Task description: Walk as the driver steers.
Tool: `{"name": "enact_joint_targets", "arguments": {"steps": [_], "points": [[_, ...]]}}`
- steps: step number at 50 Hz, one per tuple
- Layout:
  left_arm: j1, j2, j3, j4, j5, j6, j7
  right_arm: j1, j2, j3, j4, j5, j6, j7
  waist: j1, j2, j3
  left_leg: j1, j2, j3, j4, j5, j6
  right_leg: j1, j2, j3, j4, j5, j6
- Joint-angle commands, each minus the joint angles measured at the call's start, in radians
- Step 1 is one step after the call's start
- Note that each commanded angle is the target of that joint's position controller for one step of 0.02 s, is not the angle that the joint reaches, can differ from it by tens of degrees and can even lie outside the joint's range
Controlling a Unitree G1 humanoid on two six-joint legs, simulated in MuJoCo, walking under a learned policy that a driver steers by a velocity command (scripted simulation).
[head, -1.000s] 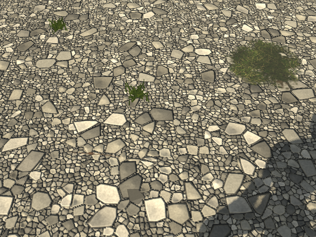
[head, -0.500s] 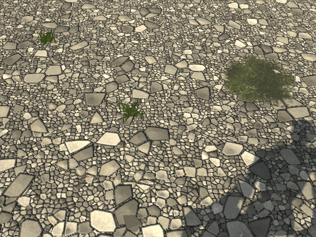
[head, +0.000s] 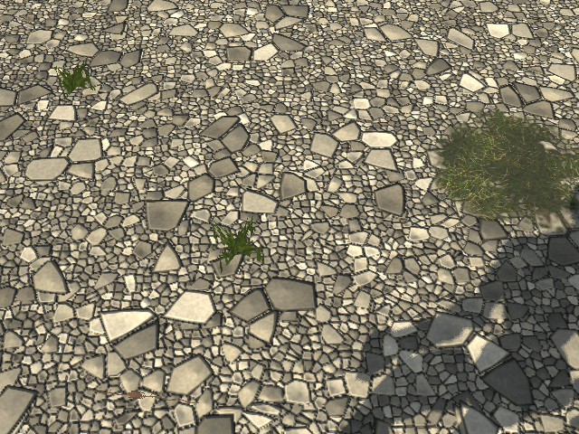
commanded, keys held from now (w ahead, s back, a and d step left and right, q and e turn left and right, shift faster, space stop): w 1.00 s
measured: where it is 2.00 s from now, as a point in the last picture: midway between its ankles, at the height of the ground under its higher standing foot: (297, 195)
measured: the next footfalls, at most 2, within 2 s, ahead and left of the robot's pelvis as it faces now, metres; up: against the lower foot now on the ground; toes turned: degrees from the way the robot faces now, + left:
left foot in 0.42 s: +0.42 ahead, +0.16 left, +0.00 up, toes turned +3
right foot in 0.96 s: +0.74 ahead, -0.09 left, +0.00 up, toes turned -3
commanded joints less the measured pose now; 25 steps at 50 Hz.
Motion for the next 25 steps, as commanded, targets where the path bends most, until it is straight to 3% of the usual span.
{"name": "enact_joint_targets", "arguments": {"steps": [1, 3, 6, 10, 14, 17, 19, 20, 21, 22, 23, 24, 25], "points": [[0.011, 0.067, 0.005, -0.024, 0.008, -0.021, -0.003, 0.085, -0.042, -0.021, -0.039, -0.005, 0.014, -0.011, -0.033, -0.083, -0.080, -0.129, 0.099, -0.044, -0.041, 0.057, 0.011, 0.122, -0.273, 0.313, -0.315, 0.039, -0.177], [0.046, 0.099, 0.010, -0.008, 0.006, -0.022, 0.012, 0.023, -0.051, -0.026, -0.066, -0.010, 0.027, -0.014, -0.037, -0.080, -0.034, -0.182, 0.111, -0.029, -0.130, 0.111, -0.007, 0.089, -0.265, 0.267, -0.357, 0.042, -0.184], [0.112, 0.131, 0.015, 0.005, 0.004, -0.015, 0.036, -0.109, -0.066, -0.031, -0.113, -0.025, 0.028, -0.010, -0.007, -0.062, -0.003, -0.295, 0.114, -0.021, -0.314, 0.281, -0.038, 0.141, -0.262, 0.234, -0.379, 0.070, -0.175], [0.183, 0.143, 0.016, 0.018, -0.009, -0.007, 0.048, -0.255, -0.046, -0.022, -0.152, -0.019, 0.018, 0.005, 0.039, -0.070, 0.014, -0.260, 0.064, 0.028, -0.565, 0.455, -0.045, 0.186, -0.226, 0.153, -0.378, 0.100, -0.134], [0.263, 0.151, 0.021, 0.050, -0.016, 0.007, 0.050, -0.371, -0.045, -0.011, -0.191, -0.009, 0.012, 0.027, 0.078, -0.072, 0.044, -0.278, 0.036, 0.042, -0.685, 0.429, -0.038, 0.314, -0.265, 0.144, -0.334, 0.105, -0.129], [0.272, 0.166, 0.031, 0.061, -0.019, 0.024, 0.055, -0.388, -0.068, -0.013, -0.217, -0.005, 0.002, 0.045, 0.060, -0.090, 0.040, -0.261, 0.020, 0.042, -0.738, 0.323, -0.003, 0.413, -0.313, 0.157, -0.264, 0.190, -0.111], [0.232, 0.182, 0.036, 0.051, -0.019, 0.034, 0.057, -0.280, -0.112, -0.033, -0.195, -0.006, -0.004, 0.048, -0.012, -0.118, -0.029, -0.082, -0.031, 0.085, -0.762, 0.264, 0.029, 0.427, -0.302, 0.135, -0.138, 0.461, -0.085], [0.214, 0.164, 0.029, 0.044, -0.017, 0.039, 0.056, -0.119, -0.154, -0.058, -0.144, -0.009, -0.004, 0.043, -0.088, -0.107, -0.124, 0.133, -0.064, 0.109, -0.772, 0.276, 0.057, 0.383, -0.251, 0.093, 0.044, 0.585, -0.059], [0.215, 0.131, 0.012, 0.019, -0.003, 0.039, 0.056, 0.079, -0.231, -0.082, -0.099, -0.021, -0.004, 0.034, -0.154, -0.028, -0.274, 0.453, 0.084, -0.057, -0.738, 0.286, 0.121, 0.185, -0.193, 0.047, 0.345, 0.398, -0.023], [0.338, -0.005, -0.026, 0.012, -0.001, 0.015, 0.043, 0.172, -0.311, -0.100, -0.070, -0.026, 0.003, 0.036, -0.095, 0.238, -0.412, 0.820, 0.322, -0.547, -0.841, 0.093, 0.286, -0.239, 0.000, 0.048, 0.727, -0.200, 0.049], [0.291, 0.069, -0.011, 0.022, -0.023, -0.012, 0.039, 0.164, -0.216, -0.071, -0.075, -0.023, 0.003, 0.037, -0.119, 0.199, -0.433, 0.831, 0.328, -0.692, -0.949, 0.016, 0.273, -0.363, -0.011, 0.204, 0.867, -0.427, 0.031], [0.192, 0.139, 0.007, -0.011, -0.047, -0.028, 0.036, 0.073, -0.167, -0.055, -0.091, -0.019, 0.000, 0.035, -0.108, 0.152, -0.285, 0.713, 0.293, -0.534, -0.954, 0.057, 0.219, -0.439, -0.067, 0.200, 0.899, -0.365, 0.010], [0.131, 0.143, 0.008, -0.027, -0.047, -0.032, 0.043, -0.016, -0.137, -0.044, -0.115, -0.023, -0.001, 0.034, -0.078, 0.068, -0.203, 0.560, 0.258, -0.399, -0.971, 0.165, 0.192, -0.412, -0.124, 0.169, 0.859, -0.269, 0.006]]}}
Keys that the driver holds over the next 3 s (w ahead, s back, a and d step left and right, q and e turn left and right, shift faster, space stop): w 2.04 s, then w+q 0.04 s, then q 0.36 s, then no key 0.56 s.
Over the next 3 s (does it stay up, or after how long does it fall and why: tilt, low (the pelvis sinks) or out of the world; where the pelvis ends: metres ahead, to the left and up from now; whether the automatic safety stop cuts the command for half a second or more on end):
stays up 1.38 0.02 0.00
